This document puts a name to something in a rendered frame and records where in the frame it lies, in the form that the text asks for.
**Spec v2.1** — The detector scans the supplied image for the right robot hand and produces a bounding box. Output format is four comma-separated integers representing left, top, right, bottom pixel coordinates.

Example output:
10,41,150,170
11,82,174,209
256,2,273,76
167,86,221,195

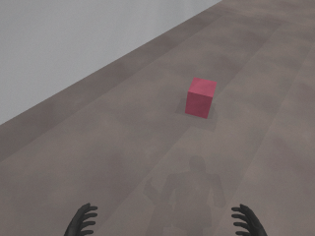
231,204,268,236

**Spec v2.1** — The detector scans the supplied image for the carton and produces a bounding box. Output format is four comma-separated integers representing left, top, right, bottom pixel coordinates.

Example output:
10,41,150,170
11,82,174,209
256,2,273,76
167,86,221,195
185,77,217,119

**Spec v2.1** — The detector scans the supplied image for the left robot hand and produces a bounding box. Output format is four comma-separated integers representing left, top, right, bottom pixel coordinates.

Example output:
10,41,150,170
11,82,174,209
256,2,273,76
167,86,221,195
64,203,98,236

